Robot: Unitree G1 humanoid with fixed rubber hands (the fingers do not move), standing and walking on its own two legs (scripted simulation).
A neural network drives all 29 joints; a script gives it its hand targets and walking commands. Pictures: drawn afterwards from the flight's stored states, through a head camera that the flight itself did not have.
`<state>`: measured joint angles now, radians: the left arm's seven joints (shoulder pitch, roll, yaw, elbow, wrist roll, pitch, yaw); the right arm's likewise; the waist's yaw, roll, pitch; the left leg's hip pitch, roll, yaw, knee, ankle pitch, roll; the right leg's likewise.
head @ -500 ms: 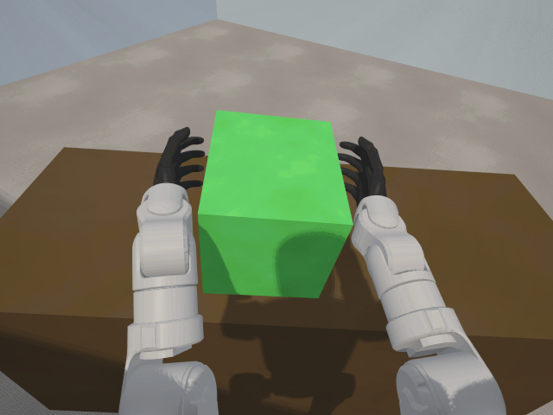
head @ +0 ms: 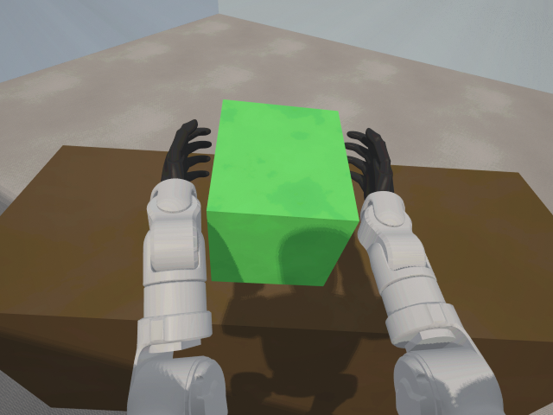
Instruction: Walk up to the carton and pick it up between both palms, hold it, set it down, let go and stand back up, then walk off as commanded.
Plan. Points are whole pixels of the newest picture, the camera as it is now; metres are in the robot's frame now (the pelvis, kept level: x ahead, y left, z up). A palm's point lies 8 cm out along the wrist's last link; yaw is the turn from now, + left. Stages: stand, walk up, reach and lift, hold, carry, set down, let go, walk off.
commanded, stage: set down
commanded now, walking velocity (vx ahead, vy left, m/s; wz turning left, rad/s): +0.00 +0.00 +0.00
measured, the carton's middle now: (274, 196) +0.41 +0.01 +0.12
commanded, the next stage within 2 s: none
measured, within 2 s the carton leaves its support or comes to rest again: neither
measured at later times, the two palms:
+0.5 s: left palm (185, 211) +0.36 +0.15 +0.13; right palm (364, 207) +0.38 -0.13 +0.12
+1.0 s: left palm (185, 226) +0.36 +0.15 +0.10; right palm (354, 204) +0.40 -0.12 +0.11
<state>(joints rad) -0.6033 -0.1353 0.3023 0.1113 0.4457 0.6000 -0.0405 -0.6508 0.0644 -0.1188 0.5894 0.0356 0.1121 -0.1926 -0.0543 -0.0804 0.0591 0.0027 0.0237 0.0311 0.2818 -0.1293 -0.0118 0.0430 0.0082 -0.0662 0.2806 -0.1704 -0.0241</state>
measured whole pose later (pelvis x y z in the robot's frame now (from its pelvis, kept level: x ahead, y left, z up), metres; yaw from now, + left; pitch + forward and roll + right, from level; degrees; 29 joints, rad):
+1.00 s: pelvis +0.01 -0.02 +0.00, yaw +1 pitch -2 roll +0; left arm -0.52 -0.19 0.35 0.41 0.41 0.28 0.06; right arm -0.68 0.06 -0.30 0.97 -0.14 -0.23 -0.10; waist 0.06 -0.06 0.01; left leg -0.11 0.05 0.02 0.27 -0.12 -0.04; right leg -0.06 0.03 -0.11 0.26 -0.17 -0.06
